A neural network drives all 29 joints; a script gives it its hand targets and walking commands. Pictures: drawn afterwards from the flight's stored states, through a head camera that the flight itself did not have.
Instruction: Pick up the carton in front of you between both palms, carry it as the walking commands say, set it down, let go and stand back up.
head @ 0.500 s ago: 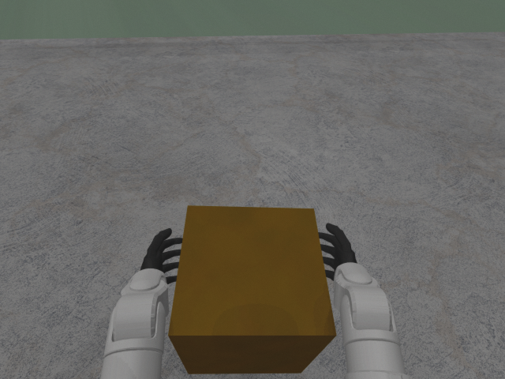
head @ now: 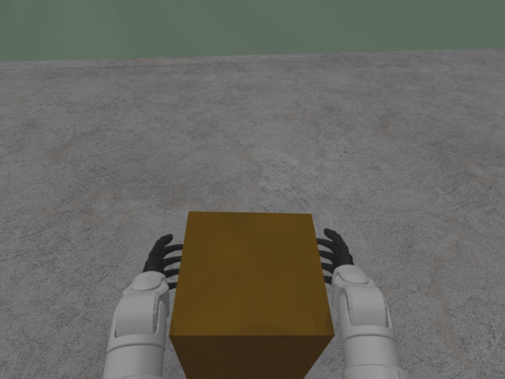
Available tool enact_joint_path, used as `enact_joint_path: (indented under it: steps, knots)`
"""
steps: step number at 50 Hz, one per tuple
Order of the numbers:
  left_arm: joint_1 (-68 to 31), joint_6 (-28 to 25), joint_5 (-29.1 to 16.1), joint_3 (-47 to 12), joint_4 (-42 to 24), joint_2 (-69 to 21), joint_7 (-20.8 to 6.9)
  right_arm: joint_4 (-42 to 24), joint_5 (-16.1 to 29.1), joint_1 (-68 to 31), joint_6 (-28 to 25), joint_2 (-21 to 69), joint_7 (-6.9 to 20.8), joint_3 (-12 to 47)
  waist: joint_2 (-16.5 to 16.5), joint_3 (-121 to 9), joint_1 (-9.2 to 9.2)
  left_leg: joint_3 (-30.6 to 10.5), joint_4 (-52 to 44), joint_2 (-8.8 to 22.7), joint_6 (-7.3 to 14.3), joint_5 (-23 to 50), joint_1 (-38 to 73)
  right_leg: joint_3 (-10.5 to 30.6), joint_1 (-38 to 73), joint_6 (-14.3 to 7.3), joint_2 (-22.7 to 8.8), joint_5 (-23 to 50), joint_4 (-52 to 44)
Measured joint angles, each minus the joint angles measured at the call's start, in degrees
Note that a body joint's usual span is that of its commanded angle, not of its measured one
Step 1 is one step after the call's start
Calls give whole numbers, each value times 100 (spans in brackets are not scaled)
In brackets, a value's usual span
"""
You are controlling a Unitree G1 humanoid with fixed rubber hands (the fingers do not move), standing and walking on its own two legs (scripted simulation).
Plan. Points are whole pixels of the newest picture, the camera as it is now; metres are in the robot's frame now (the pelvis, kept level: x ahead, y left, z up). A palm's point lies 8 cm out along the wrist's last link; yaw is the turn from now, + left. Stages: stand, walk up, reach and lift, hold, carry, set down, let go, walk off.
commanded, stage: carry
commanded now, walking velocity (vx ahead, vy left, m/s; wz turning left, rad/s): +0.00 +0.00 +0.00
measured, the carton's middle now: (248, 300) +0.30 +0.00 -0.03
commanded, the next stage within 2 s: hold in 0.54 s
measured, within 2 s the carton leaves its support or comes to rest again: neither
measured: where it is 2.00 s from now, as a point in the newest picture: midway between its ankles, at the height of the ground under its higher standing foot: outside the picture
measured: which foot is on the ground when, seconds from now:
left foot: down 0.00-1.00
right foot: down 0.00-1.00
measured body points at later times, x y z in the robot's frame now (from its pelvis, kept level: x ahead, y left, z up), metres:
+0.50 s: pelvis -0.02 +0.00 +0.00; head -0.04 +0.00 +0.45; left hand +0.28 +0.15 +0.04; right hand +0.29 -0.15 +0.04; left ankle -0.06 +0.09 -0.73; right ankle +0.05 -0.11 -0.73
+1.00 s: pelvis -0.04 -0.02 +0.01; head -0.06 -0.03 +0.46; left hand +0.24 +0.17 +0.04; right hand +0.28 -0.13 +0.04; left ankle -0.06 +0.09 -0.73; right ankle +0.05 -0.13 -0.73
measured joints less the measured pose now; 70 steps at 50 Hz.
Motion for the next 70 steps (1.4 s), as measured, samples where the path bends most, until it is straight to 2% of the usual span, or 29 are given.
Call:
enact_joint_path:
  steps: [30,32,36,39,41,47,56,59,64,70]
  knots:
    - [-5,0,-10,1,-74,-4,-18,-114,-26,-1,32,4,4,35,37,169,0,-2,82,-28,66,171,-196,15,-69,-45,-10,336,-184]
    - [-44,-114,-10,-54,-4,-16,-25,-247,-3,85,-4,-19,-7,24,128,470,-100,-342,-68,-110,83,454,59,428,319,-43,201,414,-434]
    - [-80,-210,79,-81,117,-23,-79,-281,-27,196,-86,-46,-14,60,144,781,-24,-530,-356,-241,106,444,425,769,725,109,253,454,-684]
    - [-36,-302,20,-5,114,-11,-98,-281,-32,124,-63,-29,-52,106,198,912,110,-563,-459,-267,102,525,556,771,847,163,238,503,-743]
    - [27,-344,-42,28,53,4,-92,-276,-49,79,-60,-17,-60,156,231,955,134,-610,-466,-265,88,548,602,733,923,141,239,520,-774]
    - [-76,-319,-14,110,179,-19,-91,-119,-172,-4,-89,4,2,65,183,1000,2,-897,-419,-292,35,586,694,856,1142,114,311,469,-774]
    - [-287,-376,112,244,434,-75,-142,-17,-215,-139,-80,38,18,-137,231,1069,25,-962,-334,-202,-71,590,673,819,1098,22,404,413,-621]
    - [-538,-486,249,545,684,-147,-219,200,-271,-394,-149,113,21,-379,251,1105,15,-1015,-204,-178,-63,536,592,792,1026,-22,439,337,-485]
    - [-1342,-945,778,1388,1672,-167,-473,978,-631,-1152,-497,329,24,-1194,227,1245,-86,-1328,339,-236,56,312,176,964,714,-68,645,129,-38]
    - [-2022,-1603,1265,1902,2403,29,-681,1544,-949,-1802,-1101,459,-42,-1744,220,1381,-78,-1418,978,-238,15,130,-734,964,-160,-141,717,-3,504]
